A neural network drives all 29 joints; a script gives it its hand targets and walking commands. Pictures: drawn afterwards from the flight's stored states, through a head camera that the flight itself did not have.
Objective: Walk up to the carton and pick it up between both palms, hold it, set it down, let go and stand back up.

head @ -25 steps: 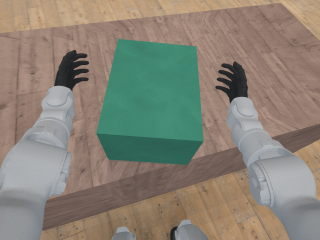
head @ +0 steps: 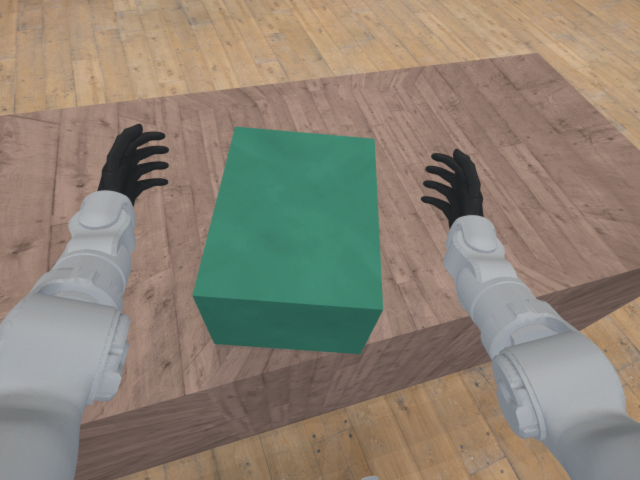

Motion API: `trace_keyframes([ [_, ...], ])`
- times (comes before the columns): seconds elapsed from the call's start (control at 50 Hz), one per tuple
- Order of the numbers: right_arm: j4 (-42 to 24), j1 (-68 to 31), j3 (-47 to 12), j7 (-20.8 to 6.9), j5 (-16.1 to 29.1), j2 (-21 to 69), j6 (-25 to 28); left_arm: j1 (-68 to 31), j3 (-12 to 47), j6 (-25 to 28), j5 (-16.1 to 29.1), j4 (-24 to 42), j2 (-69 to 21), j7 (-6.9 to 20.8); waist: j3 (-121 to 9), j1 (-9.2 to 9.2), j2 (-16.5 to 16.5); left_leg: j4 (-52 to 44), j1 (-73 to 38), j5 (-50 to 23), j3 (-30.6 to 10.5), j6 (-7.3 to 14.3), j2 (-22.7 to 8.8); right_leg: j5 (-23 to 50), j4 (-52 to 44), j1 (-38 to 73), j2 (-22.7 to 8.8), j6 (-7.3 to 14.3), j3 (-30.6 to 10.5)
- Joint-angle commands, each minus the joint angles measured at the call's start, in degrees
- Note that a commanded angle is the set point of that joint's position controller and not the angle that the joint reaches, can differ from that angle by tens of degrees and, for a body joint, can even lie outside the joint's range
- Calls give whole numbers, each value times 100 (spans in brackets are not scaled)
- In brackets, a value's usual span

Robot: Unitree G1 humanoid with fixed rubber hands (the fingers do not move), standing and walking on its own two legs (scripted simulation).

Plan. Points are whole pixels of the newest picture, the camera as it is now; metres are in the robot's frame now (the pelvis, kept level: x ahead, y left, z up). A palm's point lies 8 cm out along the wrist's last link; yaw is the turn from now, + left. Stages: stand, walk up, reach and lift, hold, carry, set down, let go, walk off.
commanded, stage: set down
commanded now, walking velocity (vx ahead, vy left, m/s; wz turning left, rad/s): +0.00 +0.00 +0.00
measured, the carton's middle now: (296, 238) +0.50 -0.02 -0.08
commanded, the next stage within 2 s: none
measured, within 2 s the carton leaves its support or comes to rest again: neither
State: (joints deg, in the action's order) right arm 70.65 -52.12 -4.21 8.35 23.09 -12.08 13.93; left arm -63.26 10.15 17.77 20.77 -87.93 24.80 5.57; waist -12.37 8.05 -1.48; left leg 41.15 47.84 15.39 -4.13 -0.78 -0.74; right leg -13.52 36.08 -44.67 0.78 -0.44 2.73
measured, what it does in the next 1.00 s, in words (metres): stands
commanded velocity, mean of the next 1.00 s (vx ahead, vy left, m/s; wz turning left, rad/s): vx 0.00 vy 0.00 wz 0.00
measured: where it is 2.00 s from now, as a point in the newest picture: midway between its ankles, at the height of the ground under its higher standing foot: outside the picture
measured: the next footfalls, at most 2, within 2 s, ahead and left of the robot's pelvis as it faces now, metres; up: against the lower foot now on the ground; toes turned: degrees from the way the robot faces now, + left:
none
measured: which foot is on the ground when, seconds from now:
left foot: down 0.00-1.00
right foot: down 0.00-1.00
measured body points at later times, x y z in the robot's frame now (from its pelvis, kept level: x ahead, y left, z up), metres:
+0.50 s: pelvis +0.00 +0.01 +0.01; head +0.06 +0.04 +0.46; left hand +0.43 +0.23 +0.04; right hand +0.37 -0.20 +0.03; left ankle +0.03 +0.12 -0.71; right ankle +0.02 -0.13 -0.71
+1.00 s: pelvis +0.01 +0.01 +0.02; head +0.06 +0.03 +0.46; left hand +0.36 +0.24 +0.01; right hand +0.32 -0.20 +0.00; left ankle +0.03 +0.12 -0.71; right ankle +0.02 -0.13 -0.71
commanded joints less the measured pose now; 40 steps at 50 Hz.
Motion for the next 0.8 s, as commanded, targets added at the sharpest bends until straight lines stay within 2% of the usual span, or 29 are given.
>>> trace_keyframes([
  [0.0,-943,-1981,164,142,-111,-723,215,-2231,-261,193,-112,734,901,18,-3939,32,-463,-129,-2950,-2290,316,-324,272,2057,-460,1763,47,-133,56],
  [0.04,-1108,-1774,166,183,-174,-633,233,-2004,-301,235,-121,788,864,19,-3807,13,-411,-209,-2936,-2092,344,-296,277,1926,-518,1834,42,-122,38],
  [0.2,-1252,-1205,268,203,-353,-449,336,-1498,-454,437,-205,1171,744,-40,-3326,-119,-602,-402,-3228,-1750,315,-349,191,1155,-695,1607,74,0,96],
  [0.32,-1297,-652,266,193,-393,-379,537,-838,-568,537,-307,1472,624,-12,-3029,-184,-613,-425,-3448,-1822,273,-384,155,1002,-747,1629,103,23,116],
  [0.42,-1471,-373,392,175,-502,-358,703,-497,-584,613,-289,1845,577,-26,-2802,-207,-660,-511,-3461,-1562,203,-430,105,706,-760,1563,111,40,125],
  [0.52,-1605,243,391,127,-546,-315,923,249,-662,674,-367,2301,439,-4,-2617,-271,-677,-511,-3716,-1859,152,-486,74,823,-776,1704,154,56,146],
  [0.6,-1672,544,413,105,-602,-277,1000,590,-655,688,-367,2591,418,3,-2401,-285,-701,-542,-3711,-1760,106,-497,44,687,-790,1714,153,69,133],
  [0.72,-1809,1173,313,134,-592,-134,1241,1435,-841,717,-487,2931,435,92,-1982,-416,-495,-557,-3692,-1946,140,-450,81,833,-832,2072,137,44,35],
  [0.78,-1920,1485,286,140,-595,-67,1347,1731,-871,761,-500,3230,451,87,-1898,-440,-531,-542,-3774,-2050,145,-469,75,830,-841,2113,144,59,19],
])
